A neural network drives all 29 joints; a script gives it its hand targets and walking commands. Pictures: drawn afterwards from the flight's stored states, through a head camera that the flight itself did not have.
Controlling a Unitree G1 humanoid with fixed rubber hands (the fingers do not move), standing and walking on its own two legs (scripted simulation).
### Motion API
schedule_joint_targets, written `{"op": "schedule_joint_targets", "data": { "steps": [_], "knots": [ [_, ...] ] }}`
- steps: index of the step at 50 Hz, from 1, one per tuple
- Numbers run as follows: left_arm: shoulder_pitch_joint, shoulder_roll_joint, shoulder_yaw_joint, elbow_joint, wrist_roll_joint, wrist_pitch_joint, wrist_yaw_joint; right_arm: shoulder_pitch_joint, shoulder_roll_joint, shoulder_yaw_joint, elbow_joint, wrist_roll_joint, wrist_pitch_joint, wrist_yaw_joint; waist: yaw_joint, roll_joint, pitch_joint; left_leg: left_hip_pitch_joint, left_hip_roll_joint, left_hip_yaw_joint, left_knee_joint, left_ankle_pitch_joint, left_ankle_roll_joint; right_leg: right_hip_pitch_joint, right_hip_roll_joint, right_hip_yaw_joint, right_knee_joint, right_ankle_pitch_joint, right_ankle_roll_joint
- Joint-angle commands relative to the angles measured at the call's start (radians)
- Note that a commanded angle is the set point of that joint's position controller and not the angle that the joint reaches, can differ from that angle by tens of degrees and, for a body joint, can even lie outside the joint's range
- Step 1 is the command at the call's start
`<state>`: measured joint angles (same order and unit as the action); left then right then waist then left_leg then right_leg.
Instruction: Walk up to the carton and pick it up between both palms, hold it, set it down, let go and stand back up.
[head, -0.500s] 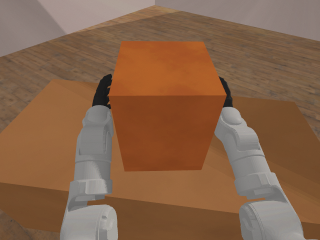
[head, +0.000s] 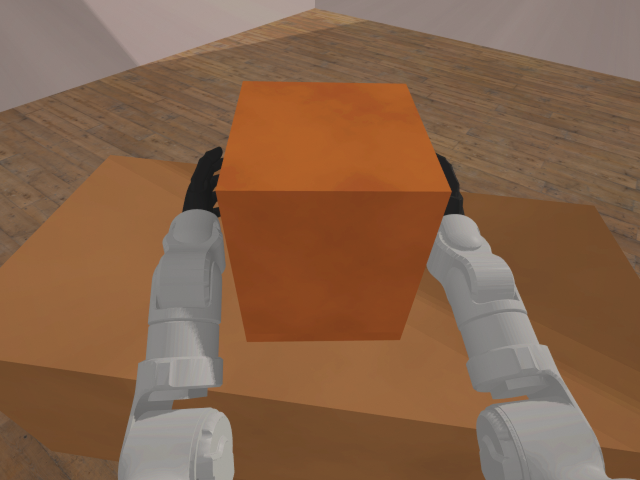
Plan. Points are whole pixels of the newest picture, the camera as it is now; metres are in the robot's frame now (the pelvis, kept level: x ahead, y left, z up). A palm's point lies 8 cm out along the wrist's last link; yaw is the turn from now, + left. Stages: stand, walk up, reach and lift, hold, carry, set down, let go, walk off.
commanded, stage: hold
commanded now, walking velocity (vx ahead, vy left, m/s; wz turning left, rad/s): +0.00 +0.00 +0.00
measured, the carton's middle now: (324, 215) +0.38 +0.00 +0.16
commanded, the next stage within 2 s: none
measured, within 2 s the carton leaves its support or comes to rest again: neither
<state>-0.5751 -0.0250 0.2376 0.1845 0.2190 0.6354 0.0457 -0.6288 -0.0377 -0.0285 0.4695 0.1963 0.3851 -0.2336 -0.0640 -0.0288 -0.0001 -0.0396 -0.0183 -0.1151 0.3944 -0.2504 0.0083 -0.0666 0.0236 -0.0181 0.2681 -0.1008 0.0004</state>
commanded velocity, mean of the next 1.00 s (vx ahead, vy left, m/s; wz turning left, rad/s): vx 0.00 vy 0.00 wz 0.00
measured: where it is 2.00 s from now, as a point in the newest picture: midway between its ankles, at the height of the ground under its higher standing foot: outside the picture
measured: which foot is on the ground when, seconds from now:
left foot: down 0.00-1.00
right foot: down 0.00-1.00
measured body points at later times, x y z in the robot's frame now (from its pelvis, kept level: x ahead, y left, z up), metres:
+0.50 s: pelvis +0.00 +0.00 +0.00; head -0.04 +0.03 +0.45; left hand +0.38 +0.15 +0.18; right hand +0.37 -0.15 +0.17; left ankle -0.02 +0.12 -0.75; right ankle +0.04 -0.12 -0.75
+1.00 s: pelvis +0.00 +0.00 +0.00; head -0.04 +0.03 +0.45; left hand +0.38 +0.15 +0.18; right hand +0.37 -0.15 +0.17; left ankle -0.02 +0.11 -0.75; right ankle +0.04 -0.12 -0.75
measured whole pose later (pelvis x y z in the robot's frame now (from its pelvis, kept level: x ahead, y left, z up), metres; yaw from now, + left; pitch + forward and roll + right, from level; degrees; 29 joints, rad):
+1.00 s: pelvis +0.00 +0.00 +0.00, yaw +0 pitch -6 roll -2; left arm -0.57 -0.03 0.23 0.17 0.23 0.63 0.04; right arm -0.62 -0.04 -0.02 0.46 0.20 0.37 -0.23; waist -0.07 -0.03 0.01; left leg -0.03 -0.02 -0.11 0.40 -0.25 0.01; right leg -0.05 0.02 -0.02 0.27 -0.10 0.00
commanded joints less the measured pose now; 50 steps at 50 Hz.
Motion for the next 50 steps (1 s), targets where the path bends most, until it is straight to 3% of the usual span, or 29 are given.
{"op": "schedule_joint_targets", "data": {
  "steps": [1, 7, 11, 14, 17, 19, 21, 23, 25, 31, 36, 43, 44, 50],
  "knots": [
    [-0.791, -0.685, -0.572, -0.158, -0.164, -0.071, -0.141, -0.86, 0.671, 0.437, -0.348, 0.102, -0.078, 0.118, -0.033, 0.082, -0.472, -0.037, -0.027, 0.051, -0.061, 0.352, -0.071, 0.261, 0.037, -0.02, 0.031, 0.215, 0.029],
    [-0.717, -0.664, -0.545, -0.144, -0.141, -0.053, -0.155, -0.851, 0.652, 0.457, -0.384, 0.112, -0.08, 0.112, -0.018, 0.058, -0.445, -0.046, -0.031, 0.053, -0.056, 0.374, -0.064, 0.295, 0.036, -0.019, 0.029, 0.249, 0.032],
    [-0.74, -0.676, -0.583, -0.207, -0.158, -0.062, -0.146, -0.839, 0.654, 0.475, -0.412, 0.121, -0.086, 0.116, -0.025, 0.077, -0.484, -0.011, -0.027, 0.048, -0.043, 0.429, -0.078, 0.284, 0.043, -0.023, 0.035, 0.264, 0.029],
    [-0.76, -0.665, -0.557, -0.168, -0.138, -0.055, -0.143, -0.832, 0.651, 0.447, -0.347, 0.104, -0.079, 0.125, -0.019, 0.081, -0.413, -0.037, -0.026, 0.054, -0.066, 0.347, -0.071, 0.248, 0.037, -0.025, 0.019, 0.17, 0.023],
    [-0.736, -0.687, -0.557, -0.145, -0.141, -0.05, -0.146, -0.881, 0.657, 0.45, -0.391, 0.106, -0.095, 0.13, -0.003, 0.076, -0.434, -0.047, -0.024, 0.056, -0.067, 0.341, -0.064, 0.26, 0.04, -0.025, 0.021, 0.171, 0.02],
    [-0.723, -0.691, -0.577, -0.173, -0.148, -0.054, -0.138, -0.876, 0.651, 0.469, -0.417, 0.123, -0.095, 0.122, -0.006, 0.082, -0.474, -0.015, -0.024, 0.051, -0.041, 0.422, -0.074, 0.277, 0.046, -0.023, 0.034, 0.253, 0.021],
    [-0.733, -0.684, -0.582, -0.18, -0.149, -0.055, -0.138, -0.85, 0.65, 0.467, -0.394, 0.123, -0.087, 0.117, -0.021, 0.084, -0.451, -0.014, -0.025, 0.052, -0.041, 0.419, -0.074, 0.27, 0.043, -0.021, 0.03, 0.254, 0.024],
    [-0.739, -0.673, -0.552, -0.131, -0.138, -0.05, -0.145, -0.859, 0.65, 0.44, -0.362, 0.104, -0.083, 0.121, -0.017, 0.065, -0.409, -0.046, -0.025, 0.057, -0.069, 0.318, -0.06, 0.246, 0.036, -0.021, 0.015, 0.168, 0.024],
    [-0.745, -0.672, -0.547, -0.132, -0.141, -0.054, -0.149, -0.85, 0.655, 0.435, -0.349, 0.093, -0.084, 0.126, -0.016, 0.063, -0.42, -0.052, -0.023, 0.058, -0.078, 0.306, -0.057, 0.258, 0.034, -0.02, 0.019, 0.163, 0.021],
    [-0.755, -0.685, -0.578, -0.182, -0.153, -0.062, -0.146, -0.839, 0.659, 0.447, -0.369, 0.107, -0.089, 0.118, -0.031, 0.091, -0.469, -0.014, -0.024, 0.053, -0.049, 0.399, -0.078, 0.272, 0.039, -0.022, 0.03, 0.236, 0.025],
    [-0.725, -0.665, -0.549, -0.14, -0.134, -0.052, -0.152, -0.848, 0.648, 0.451, -0.368, 0.104, -0.084, 0.118, -0.015, 0.065, -0.425, -0.041, -0.028, 0.055, -0.064, 0.357, -0.066, 0.275, 0.037, -0.024, 0.024, 0.212, 0.028],
    [-0.773, -0.673, -0.564, -0.164, -0.152, -0.069, -0.145, -0.857, 0.672, 0.453, -0.37, 0.1, -0.091, 0.121, -0.019, 0.077, -0.465, -0.041, -0.029, 0.058, -0.062, 0.35, -0.064, 0.272, 0.034, -0.02, 0.033, 0.222, 0.03],
    [-0.762, -0.666, -0.55, -0.138, -0.147, -0.067, -0.146, -0.875, 0.672, 0.457, -0.374, 0.1, -0.092, 0.121, -0.006, 0.065, -0.454, -0.049, -0.032, 0.06, -0.064, 0.34, -0.056, 0.273, 0.033, -0.019, 0.028, 0.218, 0.032],
    [-0.763, -0.662, -0.539, -0.132, -0.135, -0.063, -0.152, -0.84, 0.659, 0.439, -0.325, 0.096, -0.084, 0.119, -0.019, 0.078, -0.417, -0.049, -0.03, 0.057, -0.067, 0.342, -0.065, 0.268, 0.032, -0.021, 0.023, 0.204, 0.029]
  ]
}}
